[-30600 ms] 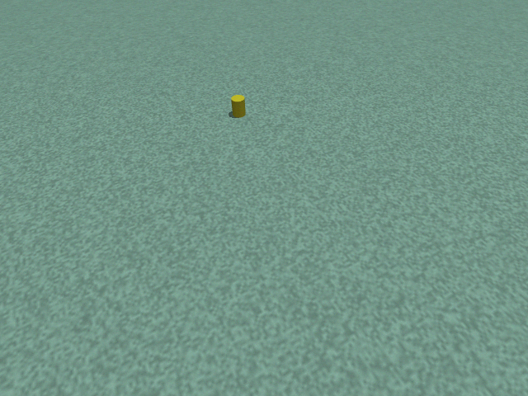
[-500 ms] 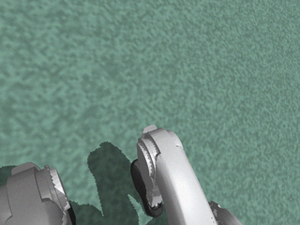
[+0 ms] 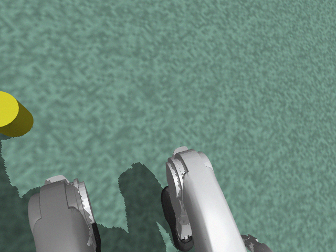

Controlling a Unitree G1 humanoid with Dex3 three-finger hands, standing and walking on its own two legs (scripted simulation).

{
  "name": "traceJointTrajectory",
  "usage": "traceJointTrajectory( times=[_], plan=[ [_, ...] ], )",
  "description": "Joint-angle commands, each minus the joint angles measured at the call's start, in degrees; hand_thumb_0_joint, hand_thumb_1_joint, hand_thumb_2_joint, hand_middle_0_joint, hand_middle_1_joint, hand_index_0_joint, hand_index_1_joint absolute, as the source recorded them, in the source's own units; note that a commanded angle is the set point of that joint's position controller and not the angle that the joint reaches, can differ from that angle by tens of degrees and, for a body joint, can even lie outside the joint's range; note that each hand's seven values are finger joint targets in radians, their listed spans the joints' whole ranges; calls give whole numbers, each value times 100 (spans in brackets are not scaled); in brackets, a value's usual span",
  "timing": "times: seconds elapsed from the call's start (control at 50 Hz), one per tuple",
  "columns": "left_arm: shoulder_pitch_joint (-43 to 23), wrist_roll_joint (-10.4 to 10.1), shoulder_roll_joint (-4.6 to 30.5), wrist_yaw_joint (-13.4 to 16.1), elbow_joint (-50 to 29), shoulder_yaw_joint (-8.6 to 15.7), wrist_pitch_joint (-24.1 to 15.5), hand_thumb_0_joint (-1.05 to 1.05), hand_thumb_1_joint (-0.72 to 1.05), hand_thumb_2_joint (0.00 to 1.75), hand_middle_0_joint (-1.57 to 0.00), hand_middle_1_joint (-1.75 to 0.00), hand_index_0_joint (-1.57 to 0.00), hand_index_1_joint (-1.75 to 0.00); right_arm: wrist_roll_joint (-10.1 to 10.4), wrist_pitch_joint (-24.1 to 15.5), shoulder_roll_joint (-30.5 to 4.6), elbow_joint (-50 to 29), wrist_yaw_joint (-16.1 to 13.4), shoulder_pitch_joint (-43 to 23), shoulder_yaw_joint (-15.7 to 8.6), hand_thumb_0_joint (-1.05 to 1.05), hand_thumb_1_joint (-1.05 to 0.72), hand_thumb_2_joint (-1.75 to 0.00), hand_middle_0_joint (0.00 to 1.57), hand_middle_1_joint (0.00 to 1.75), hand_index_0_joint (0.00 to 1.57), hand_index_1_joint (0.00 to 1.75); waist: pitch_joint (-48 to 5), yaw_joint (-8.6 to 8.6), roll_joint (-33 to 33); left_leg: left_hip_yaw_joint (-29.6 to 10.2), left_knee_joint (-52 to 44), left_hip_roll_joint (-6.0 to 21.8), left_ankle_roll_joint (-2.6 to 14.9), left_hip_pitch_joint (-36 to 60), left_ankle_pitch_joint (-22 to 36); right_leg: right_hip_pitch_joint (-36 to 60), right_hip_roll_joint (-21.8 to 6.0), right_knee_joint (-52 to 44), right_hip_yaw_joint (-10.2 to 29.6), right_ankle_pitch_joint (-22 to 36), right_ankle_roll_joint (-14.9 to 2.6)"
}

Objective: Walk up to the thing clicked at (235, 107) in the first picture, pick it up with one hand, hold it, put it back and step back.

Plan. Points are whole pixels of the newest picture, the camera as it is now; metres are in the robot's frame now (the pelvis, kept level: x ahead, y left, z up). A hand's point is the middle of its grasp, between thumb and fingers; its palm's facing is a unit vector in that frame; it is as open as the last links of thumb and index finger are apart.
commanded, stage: withdraw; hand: left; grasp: from above
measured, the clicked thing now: (6, 115) +0.48 +0.32 -0.27
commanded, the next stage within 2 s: home in 0.62 s
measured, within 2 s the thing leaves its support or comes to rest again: neither
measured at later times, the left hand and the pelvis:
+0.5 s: hand out of the picture +0.47 +0.32 -0.11, palm faces -0.51 -0.08 -0.86, open 13.6 cm; pelvis -0.02 +0.00 +0.03, yaw +2 degrees
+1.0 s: hand out of the picture +0.48 +0.34 -0.07, palm faces -0.39 -0.19 -0.90, open 12.2 cm; pelvis -0.01 +0.00 +0.04, yaw +3 degrees
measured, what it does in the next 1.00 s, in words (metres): stands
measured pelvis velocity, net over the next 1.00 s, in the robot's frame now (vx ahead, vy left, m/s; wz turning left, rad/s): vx -0.01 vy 0.00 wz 0.04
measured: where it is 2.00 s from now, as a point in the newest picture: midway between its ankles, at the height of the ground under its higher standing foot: (138, 245)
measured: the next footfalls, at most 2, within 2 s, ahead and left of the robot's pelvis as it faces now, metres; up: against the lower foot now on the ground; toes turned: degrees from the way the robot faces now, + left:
none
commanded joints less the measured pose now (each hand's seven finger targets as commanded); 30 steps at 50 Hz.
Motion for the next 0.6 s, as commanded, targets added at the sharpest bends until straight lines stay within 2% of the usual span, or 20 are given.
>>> traceJointTrajectory(
  times=[0.0, 0.04, 0.08, 0.1, 0.12, 0.14, 0.18, 0.22, 0.24, 0.26, 0.3, 0.32, 0.34, 0.4, 0.42, 0.44, 0.5, 0.52, 0.56, 0.58],
  plan=[
    [-2080, -314, 1207, -543, -1152, -187, 251, 0, -55, 101, -7, -100, -6, -101, 190, 277, -1594, -16, -220, 1360, -756, 0, -91, -91, 20, 30, 20, 30, -4170, -117, 2255, 711, -1849, -53, 201, 3556, 1415, 2133, 147, -1645, -611, 1603, -687],
    [-2028, -442, 856, -916, -1077, -445, 239, 0, -55, 101, -8, -100, -7, -101, 218, 393, -1503, -42, -309, 1354, -763, 0, -91, -91, 20, 30, 20, 30, -3886, -141, 1937, 734, -1976, -56, 228, 3466, 1271, 2269, 131, -1875, -551, 1453, -691],
    [-2072, -505, 981, -1197, -1059, -418, 168, 0, -52, 100, -10, -98, -9, -99, 272, 487, -1513, -117, -402, 1344, -756, 0, -91, -90, 20, 30, 20, 30, -3743, -112, 1584, 726, -2058, -78, 263, 3302, 1135, 2304, 92, -2026, -502, 1308, -687],
    [-2034, -531, 880, -1326, -906, -509, 109, 0, -51, 99, -11, -97, -10, -98, 270, 513, -1489, -151, -428, 1350, -718, 0, -91, -90, 20, 30, 20, 30, -3607, -203, 1413, 731, -2069, -76, 280, 3177, 1069, 2384, 91, -2084, -493, 1254, -678],
    [-2068, -533, 948, -1421, -863, -483, 39, 0, -50, 98, -11, -97, -10, -98, 278, 532, -1515, -190, -472, 1314, -703, 0, -91, -90, 20, 30, 20, 30, -3495, -165, 1259, 723, -2096, -90, 288, 3078, 1001, 2365, 73, -2147, -482, 1164, -696],
    [-1922, -546, 907, -1484, -738, -504, -24, 0, -50, 98, -12, -96, -11, -97, 282, 556, -1475, -229, -497, 1297, -655, 0, -91, -90, 20, 30, 20, 30, -3398, -175, 1135, 693, -2163, -83, 291, 3058, 980, 2382, 61, -2166, -493, 1118, -685],
    [-2178, -525, 1064, -1589, -846, -475, -200, 0, -47, 96, -14, -94, -13, -95, 299, 594, -1449, -266, -581, 1251, -598, 0, -90, -90, 20, 30, 20, 30, -3512, -99, 1201, 715, -2199, -81, 288, 3165, 1010, 2414, 47, -2190, -450, 1135, -686],
    [-2144, -512, 1063, -1605, -634, -508, -340, 0, -47, 96, -15, -94, -14, -95, 280, 621, -1404, -329, -649, 1172, -525, 0, -90, -90, 20, 30, 20, 30, -3436, -60, 1256, 745, -2229, -65, 280, 3219, 991, 2390, 52, -2184, -427, 1122, -685],
    [-2160, -462, 1055, -1585, -535, -530, -409, 0, -47, 96, -15, -93, -14, -95, 275, 642, -1393, -333, -682, 1197, -496, 0, -91, -90, 20, 30, 20, 30, -3397, -108, 1221, 768, -2201, -66, 297, 3186, 989, 2428, 51, -2216, -415, 1149, -668],
    [-2293, -431, 1114, -1542, -508, -517, -499, 0, -46, 95, -15, -93, -14, -94, 257, 653, -1406, -352, -705, 1204, -460, 0, -90, -90, 20, 30, 20, 30, -3345, -165, 1172, 761, -2200, -73, 302, 3057, 912, 2415, 41, -2220, -426, 1069, -663],
    [-2274, -365, 1189, -1394, -239, -495, -633, 0, -44, 93, -17, -90, -16, -91, 221, 665, -1398, -317, -744, 1141, -403, 0, -90, -90, 20, 30, 20, 30, -3269, -101, 1287, 772, -2227, -76, 289, 3070, 781, 2280, 40, -2178, -425, 942, -669],
    [-2398, -322, 1204, -1295, -314, -507, -718, 0, -43, 92, -18, -90, -17, -90, 203, 659, -1356, -327, -748, 1117, -365, 0, -90, -90, 20, 30, 20, 30, -3330, -128, 1478, 756, -2247, -54, 280, 3166, 783, 2243, 54, -2102, -435, 993, -646],
    [-2444, -245, 1262, -1177, -251, -484, -776, 0, -41, 91, -19, -89, -18, -89, 174, 662, -1393, -311, -756, 1093, -356, 0, -90, -90, 20, 30, 20, 30, -3452, -104, 1532, 711, -2224, -41, 263, 3307, 785, 2107, 69, -2009, -472, 993, -661],
    [-2617, -77, 1245, -760, -60, -475, -889, 0, -41, 90, -19, -89, -19, -89, 92, 642, -1443, -226, -705, 1139, -307, 0, -90, -90, 20, 30, 20, 30, -3631, -224, 1822, 700, -2082, -43, 242, 3494, 1064, 2042, 73, -1790, -543, 1286, -638],
    [-2658, -6, 1393, -609, 7, -375, -913, 0, -40, 90, -20, -88, -19, -88, 65, 627, -1499, -201, -686, 1122, -313, 0, -90, -90, 20, 30, 20, 30, -3748, -186, 1924, 674, -2058, -52, 216, 3582, 1132, 1923, 61, -1693, -573, 1302, -657],
    [-2743, 55, 1384, -488, 102, -408, -940, 0, -40, 90, -20, -88, -19, -88, 36, 614, -1481, -191, -660, 1140, -273, 0, -90, -90, 20, 30, 20, 30, -3785, -260, 2046, 679, -2002, -50, 220, 3558, 1148, 1902, 89, -1625, -594, 1333, -650],
    [-3054, 232, 1809, -90, 75, -127, -950, 0, -38, 88, -21, -87, -21, -87, -34, 538, -1565, -183, -610, 1142, -257, 0, -90, -90, 20, 30, 20, 30, -4016, -216, 2404, 647, -1913, -65, 173, 3703, 1141, 1733, 67, -1412, -652, 1341, -661],
    [-3070, 293, 1930, 29, 82, -13, -917, 0, -38, 87, -22, -86, -21, -86, -50, 514, -1586, -193, -591, 1113, -273, 0, -90, -90, 20, 30, 20, 30, -4063, -148, 2531, 662, -1900, -66, 165, 3784, 1082, 1646, 61, -1367, -653, 1291, -667],
    [-3137, 386, 2003, 193, 102, 85, -827, 0, -38, 87, -20, -87, -21, -86, -70, 432, -1610, -209, -567, 1207, -298, 0, -90, -90, 20, 30, 20, 30, -3988, -244, 2621, 666, -1824, -63, 161, 3792, 1001, 1582, 29, -1339, -678, 1253, -646],
    [-3257, 402, 2125, 267, -35, 167, -780, 0, -30, 92, -25, -79, -22, -78, -89, 410, -1600, -220, -551, 1186, -278, 0, -88, -89, 20, 30, 20, 30, -4255, -216, 2680, 711, -1756, -71, 180, 3777, 1028, 1680, 49, -1321, -664, 1298, -639]
  ],
)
